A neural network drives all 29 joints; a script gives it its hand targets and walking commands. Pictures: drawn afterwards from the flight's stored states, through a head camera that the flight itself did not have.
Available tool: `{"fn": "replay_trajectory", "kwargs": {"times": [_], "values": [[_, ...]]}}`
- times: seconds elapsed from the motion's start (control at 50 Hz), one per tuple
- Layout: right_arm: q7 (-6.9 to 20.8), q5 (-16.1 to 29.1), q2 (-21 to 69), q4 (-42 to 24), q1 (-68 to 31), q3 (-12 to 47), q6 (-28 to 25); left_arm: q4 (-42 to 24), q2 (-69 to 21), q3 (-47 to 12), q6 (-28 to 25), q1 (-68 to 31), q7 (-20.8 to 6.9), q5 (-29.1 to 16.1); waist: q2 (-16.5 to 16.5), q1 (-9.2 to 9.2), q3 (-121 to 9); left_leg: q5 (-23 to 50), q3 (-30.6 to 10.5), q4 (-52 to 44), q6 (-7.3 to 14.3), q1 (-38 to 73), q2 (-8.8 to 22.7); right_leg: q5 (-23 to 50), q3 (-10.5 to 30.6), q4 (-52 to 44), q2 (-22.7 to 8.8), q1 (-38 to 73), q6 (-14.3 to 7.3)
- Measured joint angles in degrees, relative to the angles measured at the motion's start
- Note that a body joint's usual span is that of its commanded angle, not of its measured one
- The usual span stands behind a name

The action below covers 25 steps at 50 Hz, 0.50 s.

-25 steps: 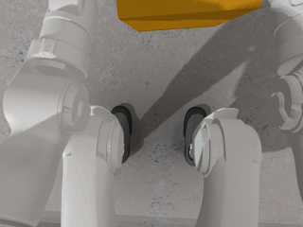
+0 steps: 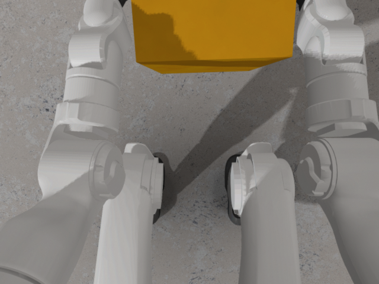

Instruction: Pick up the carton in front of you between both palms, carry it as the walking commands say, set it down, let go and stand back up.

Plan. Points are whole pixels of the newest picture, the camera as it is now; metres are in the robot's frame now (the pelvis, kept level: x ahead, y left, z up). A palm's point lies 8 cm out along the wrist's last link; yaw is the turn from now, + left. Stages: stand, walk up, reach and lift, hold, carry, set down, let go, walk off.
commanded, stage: reach and lift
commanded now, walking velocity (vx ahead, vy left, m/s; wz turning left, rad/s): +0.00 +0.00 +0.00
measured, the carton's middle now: (207, 8) +0.56 -0.04 -0.20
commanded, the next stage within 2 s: none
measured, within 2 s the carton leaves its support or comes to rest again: neither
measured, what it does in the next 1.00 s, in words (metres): rises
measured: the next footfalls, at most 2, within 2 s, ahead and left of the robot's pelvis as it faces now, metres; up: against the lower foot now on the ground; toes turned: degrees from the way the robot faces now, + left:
none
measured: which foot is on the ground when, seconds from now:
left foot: down 0.00-1.00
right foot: down 0.00-1.00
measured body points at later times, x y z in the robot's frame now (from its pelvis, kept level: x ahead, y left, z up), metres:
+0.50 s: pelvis -0.01 +0.01 +0.11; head +0.27 -0.02 +0.46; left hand +0.52 +0.12 +0.05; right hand +0.51 -0.18 +0.04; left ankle +0.11 +0.13 -0.35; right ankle +0.10 -0.13 -0.35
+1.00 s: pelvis +0.04 +0.01 +0.25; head +0.20 -0.01 +0.66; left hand +0.47 +0.13 +0.21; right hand +0.46 -0.17 +0.21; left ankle +0.10 +0.13 -0.35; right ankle +0.10 -0.13 -0.35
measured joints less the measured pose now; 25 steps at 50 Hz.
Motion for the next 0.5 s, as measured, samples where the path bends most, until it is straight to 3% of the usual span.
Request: {"fn": "replay_trajectory", "kwargs": {"times": [0.12, 0.24, 0.34, 0.5], "values": [[3.4, -8.3, 5.0, 2.5, 4.9, -8.8, 1.5, 1.4, -5.5, 8.3, 1.7, 5.0, -2.8, 8.8, -0.1, 0.05, -13.5, 2.5, 0.2, -6.9, 1.5, 0.8, 0.9, 2.9, 0.4, -7.8, 0.7, 1.1, 0.8], [6.2, -16.2, 7.6, 4.1, 6.2, -14.9, 2.4, 1.8, -9.0, 14.8, 3.2, 6.2, -4.9, 17.4, -0.7, 0.25, -18.7, 5.6, 0.5, -14.8, 2.2, 4.0, 1.3, 6.0, 0.8, -15.7, 0.7, 4.4, 0.8], [6.8, -18.4, 9.5, 1.4, 7.6, -16.3, 3.2, -1.4, -9.8, 15.4, 4.4, 8.0, -5.9, 18.4, -0.9, 0.38, -20.2, 7.5, 0.5, -19.5, 2.2, 6.1, 1.2, 7.7, 1.0, -20.2, 0.4, 6.5, 0.7], [6.9, -17.1, 12.2, -6.6, 13.8, -14.9, 5.4, -7.6, -11.1, 12.6, 6.3, 13.5, -6.3, 16.2, -0.4, 0.78, -22.9, 7.9, 0.1, -24.9, 2.3, 10.3, 1.3, 8.0, 0.7, -25.7, 0.0, 10.9, 0.6]]}}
